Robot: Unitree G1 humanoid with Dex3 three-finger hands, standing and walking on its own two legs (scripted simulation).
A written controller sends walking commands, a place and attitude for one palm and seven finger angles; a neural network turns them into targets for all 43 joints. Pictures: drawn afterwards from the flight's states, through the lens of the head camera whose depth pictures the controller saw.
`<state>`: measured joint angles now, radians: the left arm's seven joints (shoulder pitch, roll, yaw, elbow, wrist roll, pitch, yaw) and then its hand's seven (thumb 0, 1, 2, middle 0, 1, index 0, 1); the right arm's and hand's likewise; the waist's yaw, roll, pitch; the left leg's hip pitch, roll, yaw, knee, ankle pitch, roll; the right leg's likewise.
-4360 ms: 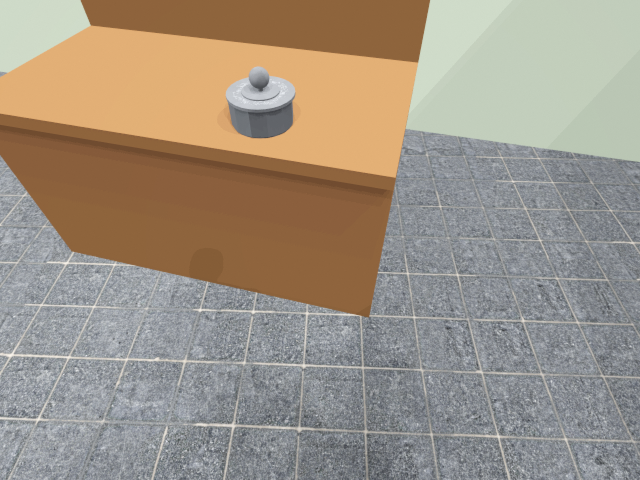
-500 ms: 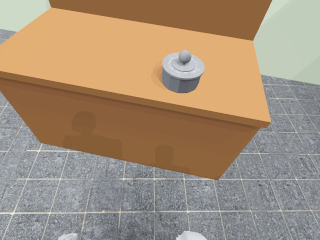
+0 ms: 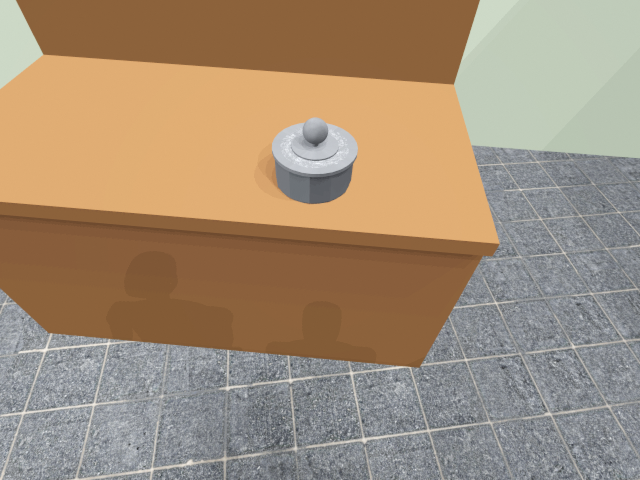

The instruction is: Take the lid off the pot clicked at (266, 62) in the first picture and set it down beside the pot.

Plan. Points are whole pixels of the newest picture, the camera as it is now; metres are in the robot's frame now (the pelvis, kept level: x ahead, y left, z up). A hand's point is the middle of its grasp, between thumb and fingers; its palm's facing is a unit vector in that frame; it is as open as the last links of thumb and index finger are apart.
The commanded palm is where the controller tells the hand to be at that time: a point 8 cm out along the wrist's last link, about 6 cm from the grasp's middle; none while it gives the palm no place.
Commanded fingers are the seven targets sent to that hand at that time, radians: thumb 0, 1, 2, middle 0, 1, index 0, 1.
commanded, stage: take the last steps up to it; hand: left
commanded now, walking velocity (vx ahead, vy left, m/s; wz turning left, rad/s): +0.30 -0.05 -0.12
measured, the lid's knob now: (315, 130) +0.73 +0.06 +0.03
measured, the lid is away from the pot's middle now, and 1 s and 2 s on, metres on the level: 0.00 0.00 0.00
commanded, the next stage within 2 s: come to a stop and stand still in 0.46 s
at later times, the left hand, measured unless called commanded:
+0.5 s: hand (260, 407) +0.26 +0.11 -0.17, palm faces -0.04 -0.98 -0.20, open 7.3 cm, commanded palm none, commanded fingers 0.00 0.90 0.90 -0.20 -0.30 -0.20 -0.30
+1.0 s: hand (248, 423) +0.23 +0.13 -0.18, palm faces +0.02 -0.98 -0.21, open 7.3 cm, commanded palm none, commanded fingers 0.00 0.90 0.90 -0.20 -0.30 -0.20 -0.30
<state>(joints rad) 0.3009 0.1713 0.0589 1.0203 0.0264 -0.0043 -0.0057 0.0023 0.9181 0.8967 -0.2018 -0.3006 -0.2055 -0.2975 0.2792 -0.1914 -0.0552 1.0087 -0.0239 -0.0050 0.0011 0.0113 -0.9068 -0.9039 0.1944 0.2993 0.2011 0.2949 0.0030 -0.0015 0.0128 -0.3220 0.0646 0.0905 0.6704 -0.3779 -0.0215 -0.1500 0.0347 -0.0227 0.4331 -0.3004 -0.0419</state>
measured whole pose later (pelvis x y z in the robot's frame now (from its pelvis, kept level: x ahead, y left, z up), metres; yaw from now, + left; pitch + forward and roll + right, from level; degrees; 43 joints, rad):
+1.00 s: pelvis +0.22 -0.06 +0.00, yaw -3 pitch +0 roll +1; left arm 0.25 0.18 0.03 1.06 0.02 0.03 0.04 0.00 0.92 0.90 -0.20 -0.30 -0.20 -0.30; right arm 0.12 -0.13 -0.01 1.01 -0.01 0.02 -0.03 0.01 -0.91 -0.90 0.20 0.30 0.20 0.30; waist 0.04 -0.03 0.06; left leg -0.29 0.00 0.08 0.46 -0.17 0.04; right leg -0.28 -0.02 -0.04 0.71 -0.47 0.01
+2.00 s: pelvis +0.25 -0.08 +0.00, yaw -3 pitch +0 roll +0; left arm 0.33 0.17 -0.01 1.04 0.02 -0.01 0.04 0.00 0.91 0.90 -0.20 -0.30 -0.20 -0.30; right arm 0.23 -0.16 0.00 1.07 0.00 -0.02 -0.03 0.01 -0.92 -0.90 0.20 0.30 0.20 0.30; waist 0.01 -0.04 0.02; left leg -0.26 0.02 0.04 0.50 -0.24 -0.01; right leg -0.10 0.01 -0.04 0.45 -0.35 -0.02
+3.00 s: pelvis +0.25 -0.08 +0.00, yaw -2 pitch +0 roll +0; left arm 0.32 0.14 -0.02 1.07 0.02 -0.03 0.04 0.00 0.91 0.90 -0.20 -0.30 -0.20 -0.30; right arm 0.28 -0.14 0.01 1.13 0.00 -0.02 -0.03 0.01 -0.92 -0.90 0.20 0.30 0.20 0.30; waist 0.01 -0.02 0.03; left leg -0.25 0.03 0.03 0.47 -0.22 -0.01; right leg -0.08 0.01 -0.05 0.40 -0.33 -0.02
